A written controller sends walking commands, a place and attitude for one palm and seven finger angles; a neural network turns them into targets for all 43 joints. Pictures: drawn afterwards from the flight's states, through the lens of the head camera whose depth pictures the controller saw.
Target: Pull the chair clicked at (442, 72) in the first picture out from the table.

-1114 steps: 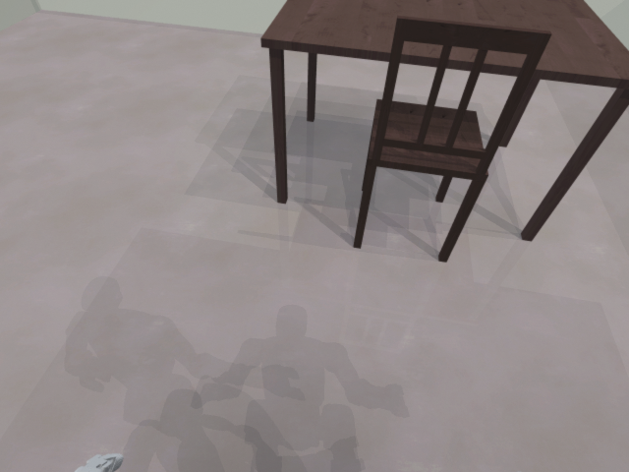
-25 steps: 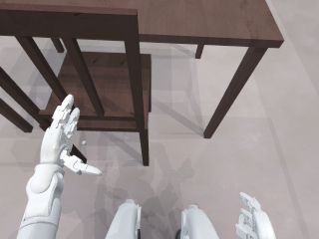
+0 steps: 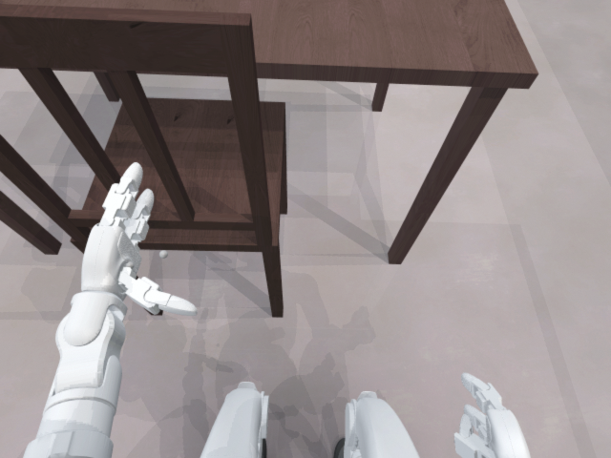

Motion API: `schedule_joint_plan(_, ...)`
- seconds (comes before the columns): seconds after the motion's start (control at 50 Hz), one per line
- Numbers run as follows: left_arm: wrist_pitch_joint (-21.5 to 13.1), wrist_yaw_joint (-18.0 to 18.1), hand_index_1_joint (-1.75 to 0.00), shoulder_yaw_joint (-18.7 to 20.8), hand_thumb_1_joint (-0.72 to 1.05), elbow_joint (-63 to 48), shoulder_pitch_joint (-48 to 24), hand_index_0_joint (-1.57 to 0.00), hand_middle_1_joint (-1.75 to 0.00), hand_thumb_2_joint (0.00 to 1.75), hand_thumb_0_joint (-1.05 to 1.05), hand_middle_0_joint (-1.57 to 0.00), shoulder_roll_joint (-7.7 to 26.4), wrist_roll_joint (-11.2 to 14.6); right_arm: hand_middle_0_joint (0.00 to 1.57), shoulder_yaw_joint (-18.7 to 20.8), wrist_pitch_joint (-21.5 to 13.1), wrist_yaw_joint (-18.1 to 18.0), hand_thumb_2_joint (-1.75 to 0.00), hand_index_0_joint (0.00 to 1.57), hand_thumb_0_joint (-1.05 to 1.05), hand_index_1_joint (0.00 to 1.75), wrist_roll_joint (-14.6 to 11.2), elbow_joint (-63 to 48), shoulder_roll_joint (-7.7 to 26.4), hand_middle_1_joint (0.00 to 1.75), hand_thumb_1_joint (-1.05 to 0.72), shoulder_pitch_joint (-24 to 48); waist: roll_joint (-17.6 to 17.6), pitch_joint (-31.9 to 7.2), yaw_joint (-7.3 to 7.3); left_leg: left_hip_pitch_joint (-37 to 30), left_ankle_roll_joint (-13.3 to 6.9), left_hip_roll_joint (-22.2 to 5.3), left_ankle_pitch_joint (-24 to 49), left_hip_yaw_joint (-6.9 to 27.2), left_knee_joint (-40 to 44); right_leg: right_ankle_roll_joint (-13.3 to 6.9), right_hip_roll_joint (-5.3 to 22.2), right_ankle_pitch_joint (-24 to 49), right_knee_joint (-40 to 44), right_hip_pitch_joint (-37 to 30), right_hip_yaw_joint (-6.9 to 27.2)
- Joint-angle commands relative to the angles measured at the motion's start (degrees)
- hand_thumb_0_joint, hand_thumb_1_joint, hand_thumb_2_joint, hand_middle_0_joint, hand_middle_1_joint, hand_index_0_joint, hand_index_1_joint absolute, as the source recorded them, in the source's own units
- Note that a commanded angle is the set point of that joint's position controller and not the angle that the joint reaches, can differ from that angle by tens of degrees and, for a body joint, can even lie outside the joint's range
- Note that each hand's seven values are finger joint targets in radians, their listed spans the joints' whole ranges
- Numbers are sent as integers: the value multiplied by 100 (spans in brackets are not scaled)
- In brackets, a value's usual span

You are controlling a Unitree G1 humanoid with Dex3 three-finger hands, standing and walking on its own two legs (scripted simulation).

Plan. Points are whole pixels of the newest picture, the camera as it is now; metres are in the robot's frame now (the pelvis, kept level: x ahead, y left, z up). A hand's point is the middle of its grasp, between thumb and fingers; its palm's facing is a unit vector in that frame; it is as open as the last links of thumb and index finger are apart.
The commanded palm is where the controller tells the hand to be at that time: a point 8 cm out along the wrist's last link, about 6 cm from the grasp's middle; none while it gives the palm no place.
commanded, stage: push the fingers through the gap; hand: left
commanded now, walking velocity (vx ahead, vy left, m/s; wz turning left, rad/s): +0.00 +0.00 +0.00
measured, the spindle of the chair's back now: (96, 157) +0.48 +0.32 +0.05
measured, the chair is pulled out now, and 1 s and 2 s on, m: -0.01 -0.01 -0.01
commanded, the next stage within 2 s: hook a spindle and tug to test in 1.26 s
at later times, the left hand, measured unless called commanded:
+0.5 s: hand (166, 217) +0.41 +0.21 +0.03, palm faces +0.04 -1.00 -0.04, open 16.9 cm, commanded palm +0.39 +0.25 +0.03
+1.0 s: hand (176, 194) +0.44 +0.20 +0.04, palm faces +0.04 -1.00 -0.04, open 16.9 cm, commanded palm +0.42 +0.25 +0.03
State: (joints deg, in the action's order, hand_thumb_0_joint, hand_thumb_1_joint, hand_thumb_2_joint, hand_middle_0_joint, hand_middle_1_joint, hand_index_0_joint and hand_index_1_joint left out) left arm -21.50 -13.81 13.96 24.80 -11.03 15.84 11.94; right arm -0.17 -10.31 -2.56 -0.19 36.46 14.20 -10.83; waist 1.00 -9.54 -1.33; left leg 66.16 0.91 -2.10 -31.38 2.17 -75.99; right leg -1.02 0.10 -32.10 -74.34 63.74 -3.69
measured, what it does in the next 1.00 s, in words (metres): stands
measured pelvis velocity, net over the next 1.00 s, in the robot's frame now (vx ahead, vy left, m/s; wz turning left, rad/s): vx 0.00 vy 0.01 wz -0.02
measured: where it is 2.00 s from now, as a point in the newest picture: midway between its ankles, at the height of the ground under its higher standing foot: outside the picture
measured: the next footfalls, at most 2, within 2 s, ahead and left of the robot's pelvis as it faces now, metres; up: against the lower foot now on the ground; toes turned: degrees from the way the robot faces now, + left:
none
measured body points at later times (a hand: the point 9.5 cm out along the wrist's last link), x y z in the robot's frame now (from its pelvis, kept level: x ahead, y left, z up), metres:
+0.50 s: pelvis +0.00 +0.00 +0.00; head +0.12 +0.02 +0.43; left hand +0.40 +0.26 +0.04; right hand +0.11 -0.26 -0.11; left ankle +0.04 +0.13 -0.61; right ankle +0.03 -0.11 -0.61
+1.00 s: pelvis +0.00 +0.01 +0.00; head +0.12 +0.02 +0.43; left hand +0.44 +0.26 +0.04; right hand +0.09 -0.26 -0.12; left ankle +0.04 +0.13 -0.61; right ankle +0.03 -0.11 -0.61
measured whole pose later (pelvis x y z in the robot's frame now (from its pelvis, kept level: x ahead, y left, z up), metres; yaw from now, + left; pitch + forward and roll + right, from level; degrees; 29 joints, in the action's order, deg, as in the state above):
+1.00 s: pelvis +0.00 +0.01 +0.00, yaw -1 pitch +24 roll -2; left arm -24.4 -12.7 19.9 49.3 -33.6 21.1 7.9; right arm -0.5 -5.8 -0.9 0.6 38.4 14.6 -14.8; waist 0.9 -9.6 -5.1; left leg 69.9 0.2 -2.6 -30.8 1.3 -76.2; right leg -0.4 -0.5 -30.8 -74.0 67.8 -2.6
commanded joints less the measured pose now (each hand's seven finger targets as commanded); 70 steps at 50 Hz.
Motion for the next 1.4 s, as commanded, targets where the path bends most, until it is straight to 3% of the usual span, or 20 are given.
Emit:
schedule_joint_plan(0.0, -362, 35, -8, 688, -50, -855, -1395, -6, -8, 30, 0, -6, 1247, 117, 20, 311, -217, -94, -90, 20, 0, 30, -11, -640, 862, 30, -90, -198, 63, -2172, -24, -1344, -142, 249, 1253, -61, 919, -14, -177, 1302, 1119, -1318, 349)
schedule_joint_plan(0.04, -397, 36, -8, 528, -50, -747, -1662, -6, -8, 30, 0, -6, 1094, 90, 20, 287, -191, -89, -90, 20, 0, 30, -15, -621, 827, 30, -90, -200, 114, -2074, -97, -1343, -146, 258, 1214, -77, 918, -4, -169, 1294, 1146, -1254, 365)
schedule_joint_plan(0.1, -480, 22, -8, 669, -50, -660, -1964, -6, -8, 30, 0, -6, 1311, 68, 20, 300, -190, -95, -90, 20, 0, 30, -2, -586, 865, 30, -90, -261, 157, -2264, -114, -1317, -153, 244, 1242, -77, 874, -9, -176, 1316, 1110, -1291, 409)
schedule_joint_plan(0.18, -526, -39, -8, 666, -50, -345, -2183, -6, -8, 30, 0, -6, 1316, 69, 20, 312, -171, -92, -90, 20, 0, 30, -8, -509, 877, 30, -90, -331, 73, -2240, -158, -1308, -154, 233, 1232, -88, 854, 6, -172, 1344, 1134, -1256, 427)
schedule_joint_plan(0.22, -524, -60, -8, 571, -50, -255, -2328, -6, -8, 30, 0, -6, 1252, 40, 20, 310, -169, -87, -90, 20, 0, 30, -20, -504, 885, 30, -90, -358, 274, -2225, -165, -1384, -145, 229, 1193, -68, 892, -8, -173, 1259, 1119, -1097, 388)
schedule_joint_plan(0.3, -474, -13, -8, 707, -50, 127, -2727, -6, -8, 30, 0, -6, 1461, -7, 20, 313, -143, -102, -90, 20, 0, 30, -5, -441, 943, 30, -90, -454, 141, -2258, -232, -1280, -174, 223, 1143, -57, 838, -1, -177, 1187, 1126, -1063, 409)
schedule_joint_plan(0.4, -571, -14, -8, 918, -50, 198, -2930, -6, -8, 30, 0, -6, 1709, -31, 20, 311, -94, -78, -90, 20, 0, 30, 27, -446, 948, 30, -90, -559, 275, -2675, -132, -1427, -163, 230, 1479, -68, 820, -13, -194, 1534, 1037, -1278, 421)
schedule_joint_plan(0.46, -570, -20, -8, 702, -50, 350, -3165, -6, -8, 30, 0, -6, 1482, -64, 20, 321, -51, -39, -90, 20, 0, 30, 27, -376, 948, 30, -90, -621, 387, -2530, -246, -1637, -130, 203, 1527, -5, 863, -17, -199, 1544, 1025, -986, 309)
schedule_joint_plan(0.56, -529, 4, -8, 646, -50, 532, -3171, -6, -8, 30, 0, -6, 1407, -77, 20, 336, 27, -1, -90, 20, 0, 30, 19, -366, 983, 30, -90, -695, 385, -2486, -252, -1813, -100, 182, 1596, 61, 940, -33, -214, 1513, 1032, -809, 228)
schedule_joint_plan(0.66, -620, 157, -8, 605, -50, 688, -3669, -6, -8, 30, 0, -6, 1422, -217, 20, 347, 95, 20, -90, 20, 0, 30, 55, -288, 1004, 30, -90, -773, 387, -2432, -363, -1908, -85, 156, 1519, 140, 968, -36, -219, 1349, 1024, -557, 172)
schedule_joint_plan(0.72, -729, 224, -8, 873, -50, 833, -3950, -6, -8, 30, 0, -6, 1798, -294, 20, 323, 126, 6, -90, 20, 0, 30, 80, -260, 1020, 30, -90, -794, 453, -2531, -318, -1811, -99, 177, 1516, 111, 921, -47, -219, 1364, 979, -612, 214)
schedule_joint_plan(0.78, -774, 215, -8, 756, -50, 937, -3970, -6, -8, 30, 0, -6, 1637, -294, 20, 324, 145, 46, -90, 20, 0, 30, 99, -267, 1010, 30, -90, -833, 551, -2711, -334, -1999, -80, 176, 1696, 115, 904, -56, -229, 1501, 971, -626, 199)
schedule_joint_plan(0.8, -776, 222, -8, 826, -50, 1042, -4020, -6, -8, 30, 0, -6, 1776, -330, 20, 327, 163, 42, -90, 20, 0, 30, 103, -255, 1038, 30, -90, -877, 467, -2701, -357, -1947, -85, 159, 1715, 142, 894, -60, -239, 1498, 936, -609, 191)
schedule_joint_plan(0.84, -736, 201, -8, 629, -50, 1283, -4217, -6, -8, 30, 0, -6, 1546, -349, 20, 317, 192, 62, -90, 20, 0, 30, 90, -219, 1016, 30, -90, -880, 499, -2478, -456, -1887, -81, 157, 1586, 140, 900, -44, -229, 1406, 982, -458, 178)
schedule_joint_plan(0.94, -688, 121, -8, 884, -50, 1303, -3898, -6, -8, 30, 0, -6, 1798, -290, 20, 312, 274, 82, -90, 20, 0, 30, 74, -309, 1028, 30, -90, -904, 336, -2710, -309, -1706, -111, 183, 1695, 65, 881, -41, -227, 1637, 985, -870, 239)
schedule_joint_plan(1.06, -749, 155, -8, 684, -50, 1155, -4236, -6, -8, 30, 0, -6, 1598, -299, 20, 326, 303, 95, -90, 20, 0, 30, 72, -272, 1002, 30, -90, -920, 401, -2590, -429, -1778, -123, 175, 1598, 72, 876, -26, -237, 1539, 1032, -724, 241)
schedule_joint_plan(1.1, -796, 176, -8, 931, -50, 1108, -4173, -6, -8, 30, 0, -6, 1909, -298, 20, 335, 297, 77, -90, 20, 0, 30, 82, -258, 1049, 30, -90, -940, 404, -2720, -370, -1761, -128, 177, 1618, 63, 867, -36, -243, 1560, 1006, -804, 254)
schedule_joint_plan(1.22, -797, 122, -8, 809, -50, 1260, -4136, -6, -8, 30, 0, -6, 1762, -313, 20, 310, 293, 64, -90, 20, 0, 30, 72, -250, 993, 30, -90, -908, 419, -2649, -399, -1624, -150, 203, 1525, 4, 832, -20, -234, 1568, 1049, -885, 308)
schedule_joint_plan(1.34, -765, 29, -8, 971, -50, 1381, -4160, -6, -8, 30, 0, -6, 1977, -263, 20, 294, 293, 44, -90, 20, 0, 30, 67, -250, 1016, 30, -90, -908, 319, -2644, -391, -1468, -169, 197, 1509, -20, 789, -12, -228, 1612, 1054, -1016, 344)
schedule_joint_plan(1.38, -754, -10, -19, 951, -50, 1385, -4155, -10, -19, 30, 0, -10, 1957, -249, 20, 292, 290, 50, -90, 20, 0, 30, 60, -272, 1013, 30, -90, -894, 342, -2613, -378, -1439, -165, 198, 1478, -20, 787, -12, -230, 1585, 1048, -999, 347)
